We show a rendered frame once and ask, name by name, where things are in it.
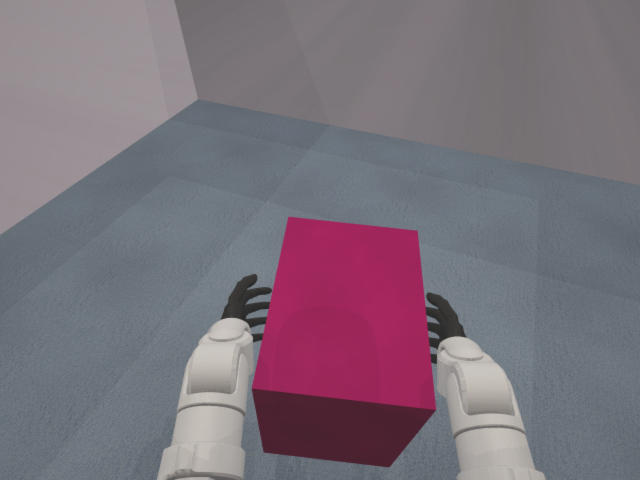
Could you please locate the robot right hand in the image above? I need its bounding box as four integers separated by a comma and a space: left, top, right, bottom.
426, 293, 466, 364

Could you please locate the robot right forearm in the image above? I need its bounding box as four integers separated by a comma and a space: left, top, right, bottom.
437, 336, 546, 480

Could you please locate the robot left forearm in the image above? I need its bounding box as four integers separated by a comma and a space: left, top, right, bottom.
157, 318, 254, 480

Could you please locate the robot left hand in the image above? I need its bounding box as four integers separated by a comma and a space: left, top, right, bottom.
221, 274, 272, 342

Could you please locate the carton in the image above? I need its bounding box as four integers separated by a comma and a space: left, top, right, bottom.
252, 217, 436, 467

